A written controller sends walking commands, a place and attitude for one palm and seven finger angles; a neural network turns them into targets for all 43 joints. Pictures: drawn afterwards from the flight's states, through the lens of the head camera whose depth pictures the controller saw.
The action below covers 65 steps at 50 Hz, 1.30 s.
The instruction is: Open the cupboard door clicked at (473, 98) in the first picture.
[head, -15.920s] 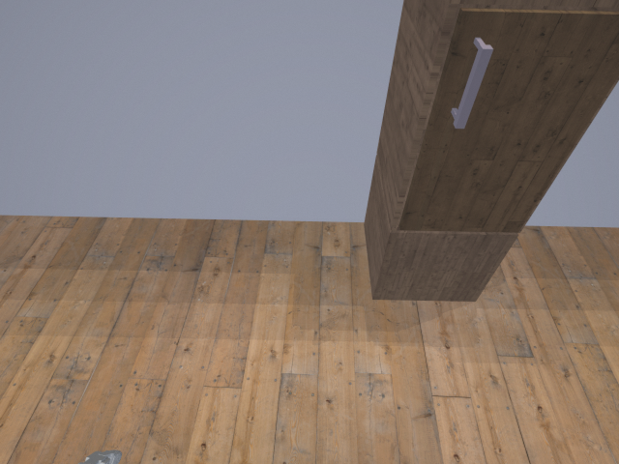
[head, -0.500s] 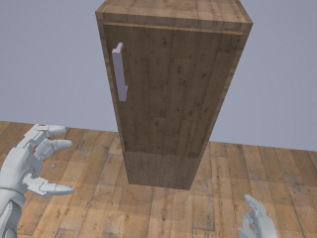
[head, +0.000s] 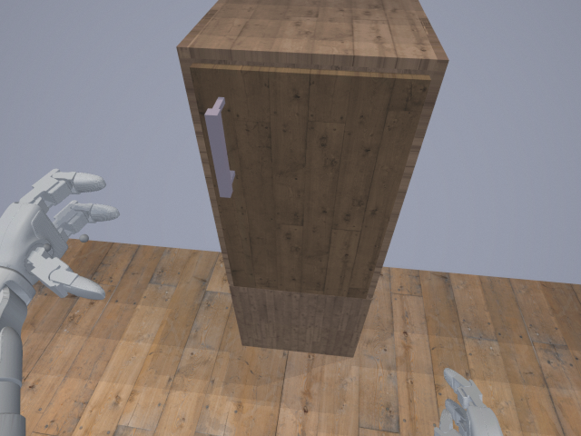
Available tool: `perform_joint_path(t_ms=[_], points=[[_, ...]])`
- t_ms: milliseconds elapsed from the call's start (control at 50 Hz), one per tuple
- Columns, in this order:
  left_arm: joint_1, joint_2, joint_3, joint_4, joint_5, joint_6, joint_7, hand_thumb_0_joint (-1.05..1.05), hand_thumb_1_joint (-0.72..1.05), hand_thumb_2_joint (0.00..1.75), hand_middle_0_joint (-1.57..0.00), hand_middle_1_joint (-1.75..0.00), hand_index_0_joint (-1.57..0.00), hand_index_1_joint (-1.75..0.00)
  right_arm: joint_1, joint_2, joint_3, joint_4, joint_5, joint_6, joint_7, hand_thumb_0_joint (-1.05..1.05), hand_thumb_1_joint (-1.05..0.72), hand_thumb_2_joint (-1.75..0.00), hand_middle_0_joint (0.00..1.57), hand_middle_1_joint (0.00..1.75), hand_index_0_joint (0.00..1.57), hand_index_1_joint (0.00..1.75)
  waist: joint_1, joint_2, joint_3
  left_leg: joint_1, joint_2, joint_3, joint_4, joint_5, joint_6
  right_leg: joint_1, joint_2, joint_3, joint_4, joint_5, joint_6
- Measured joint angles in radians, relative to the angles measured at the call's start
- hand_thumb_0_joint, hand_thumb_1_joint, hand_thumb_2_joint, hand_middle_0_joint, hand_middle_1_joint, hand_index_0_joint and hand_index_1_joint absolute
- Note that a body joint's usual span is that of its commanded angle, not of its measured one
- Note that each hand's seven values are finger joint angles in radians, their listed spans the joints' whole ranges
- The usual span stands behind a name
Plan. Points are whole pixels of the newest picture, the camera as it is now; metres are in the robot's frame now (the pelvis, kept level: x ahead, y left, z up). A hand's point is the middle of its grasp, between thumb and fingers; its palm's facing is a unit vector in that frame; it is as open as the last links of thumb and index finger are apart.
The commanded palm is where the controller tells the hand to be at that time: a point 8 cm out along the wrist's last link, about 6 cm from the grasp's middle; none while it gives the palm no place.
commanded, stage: raise the hand with hooked fingers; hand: left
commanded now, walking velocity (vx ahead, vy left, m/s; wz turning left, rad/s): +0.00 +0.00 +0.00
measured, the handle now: (223, 149) +0.52 +0.16 +0.13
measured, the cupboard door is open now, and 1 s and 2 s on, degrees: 0 0 0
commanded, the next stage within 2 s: move the hooked fingers beside the handle in 0.42 s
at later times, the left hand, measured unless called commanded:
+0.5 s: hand (106, 240) +0.30 +0.25 +0.15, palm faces +0.01 -1.00 -0.04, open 14.0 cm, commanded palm +0.27 +0.30 +0.15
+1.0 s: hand (138, 212) +0.35 +0.24 +0.15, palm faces -0.02 -1.00 -0.03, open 14.0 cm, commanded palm +0.32 +0.29 +0.15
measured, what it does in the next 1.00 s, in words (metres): stands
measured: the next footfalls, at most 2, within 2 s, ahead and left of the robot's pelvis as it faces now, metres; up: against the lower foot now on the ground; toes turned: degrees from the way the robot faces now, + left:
none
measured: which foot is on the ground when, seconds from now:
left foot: down 0.00-1.00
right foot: down 0.00-1.00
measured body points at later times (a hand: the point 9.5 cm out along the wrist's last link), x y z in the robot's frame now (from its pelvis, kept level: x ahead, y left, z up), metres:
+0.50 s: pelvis +0.00 -0.02 +0.00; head -0.01 -0.03 +0.45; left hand +0.29 +0.31 +0.16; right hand +0.17 -0.26 -0.07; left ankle +0.02 +0.11 -0.73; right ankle -0.02 -0.12 -0.73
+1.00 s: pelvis +0.00 -0.01 +0.00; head +0.00 -0.02 +0.45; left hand +0.34 +0.29 +0.15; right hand +0.14 -0.26 -0.08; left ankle +0.02 +0.11 -0.73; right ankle -0.02 -0.12 -0.73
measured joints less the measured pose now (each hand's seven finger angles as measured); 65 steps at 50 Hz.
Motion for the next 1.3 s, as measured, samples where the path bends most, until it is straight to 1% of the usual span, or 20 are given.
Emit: perform_joint_path(t_ms=[100,180,300,460,560,660,780,900,1100,1300], points=[[0.020,-0.006,0.001,0.005,-0.003,0.012,-0.009,-0.02,-0.50,0.30,-0.30,-1.20,-0.30,-1.20,0.010,-0.013,-0.016,-0.009,0.002,0.008,0.008,0.02,-0.90,-0.90,0.20,0.30,0.20,0.30,-0.010,0.002,-0.007,0.005,0.006,0.008,-0.013,0.002,-0.005,-0.004,0.005,0.009,-0.004,0.001,-0.004],[0.042,-0.032,0.001,-0.017,0.001,0.000,0.004,-0.02,-0.50,0.30,-0.30,-1.20,-0.30,-1.20,0.011,-0.016,-0.026,-0.008,0.001,0.009,0.008,0.02,-0.90,-0.90,0.20,0.30,0.20,0.30,-0.011,0.001,-0.004,0.012,0.010,0.012,-0.018,0.001,-0.009,-0.001,0.009,0.013,-0.003,-0.001,-0.008],[0.041,-0.044,0.006,-0.027,0.008,-0.020,0.020,-0.02,-0.50,0.30,-0.31,-1.20,-0.30,-1.20,0.008,-0.008,-0.026,-0.003,-0.001,0.007,0.003,0.02,-0.90,-0.90,0.20,0.30,0.20,0.30,-0.006,-0.001,-0.004,0.027,0.014,0.010,-0.027,0.003,-0.015,0.012,0.013,0.011,-0.006,-0.003,-0.015],[0.028,-0.033,0.001,0.008,0.003,-0.006,0.007,-0.02,-0.50,0.30,-0.30,-1.20,-0.30,-1.20,-0.005,-0.001,-0.018,-0.003,0.002,0.014,0.001,0.02,-0.90,-0.90,0.20,0.30,0.20,0.30,-0.002,0.008,-0.012,0.029,0.016,0.007,-0.034,0.009,-0.020,0.010,0.015,0.008,-0.005,-0.002,-0.019],[0.023,-0.040,-0.001,0.019,0.002,-0.012,0.005,-0.02,-0.50,0.30,-0.30,-1.20,-0.30,-1.20,-0.011,-0.002,-0.017,-0.003,0.003,0.016,0.000,0.02,-0.90,-0.90,0.20,0.30,0.20,0.30,0.001,0.009,-0.010,0.026,0.017,0.005,-0.030,0.009,-0.022,0.008,0.016,0.006,-0.001,-0.003,-0.021],[-0.031,-0.045,-0.021,0.061,0.018,-0.023,0.017,-0.02,-0.50,0.30,-0.30,-1.20,-0.30,-1.20,-0.013,-0.005,-0.017,0.006,0.004,0.015,-0.010,0.02,-0.90,-0.90,0.20,0.30,0.20,0.30,0.004,0.006,-0.002,0.019,0.015,-0.002,-0.023,0.011,-0.022,0.005,0.015,-0.001,0.004,-0.002,-0.021],[-0.107,-0.037,-0.041,0.131,0.039,-0.036,0.030,-0.02,-0.50,0.30,-0.30,-1.20,-0.30,-1.20,-0.012,-0.005,-0.015,0.013,0.004,0.019,-0.012,0.02,-0.90,-0.90,0.20,0.30,0.20,0.30,-0.008,0.000,0.003,0.008,0.013,-0.001,-0.024,0.017,-0.020,-0.007,0.013,0.000,0.005,0.003,-0.020],[-0.157,-0.041,-0.060,0.175,0.050,-0.044,0.046,-0.02,-0.50,0.30,-0.30,-1.20,-0.30,-1.20,0.005,-0.005,-0.016,0.013,0.003,0.027,-0.006,0.02,-0.90,-0.90,0.20,0.30,0.20,0.30,-0.022,-0.001,0.001,0.000,0.010,0.007,-0.027,0.019,-0.016,-0.019,0.009,0.009,0.005,0.005,-0.016],[-0.209,-0.041,-0.055,0.240,0.075,-0.059,0.076,-0.02,-0.50,0.30,-0.30,-1.20,-0.30,-1.20,0.034,-0.002,-0.019,0.019,-0.001,0.055,0.004,0.02,-0.90,-0.90,0.20,0.30,0.20,0.30,-0.038,-0.007,-0.002,-0.011,0.010,0.023,-0.028,0.013,-0.009,-0.035,0.008,0.024,0.004,0.006,-0.009],[-0.284,-0.031,-0.067,0.315,0.088,-0.077,0.078,-0.02,-0.50,0.30,-0.30,-1.20,-0.30,-1.20,0.048,-0.006,-0.027,0.028,-0.003,0.076,0.008,0.02,-0.90,-0.90,0.20,0.30,0.20,0.30,-0.044,-0.013,-0.005,-0.032,0.007,0.022,-0.018,0.005,-0.004,-0.051,0.005,0.023,0.005,0.002,-0.005]])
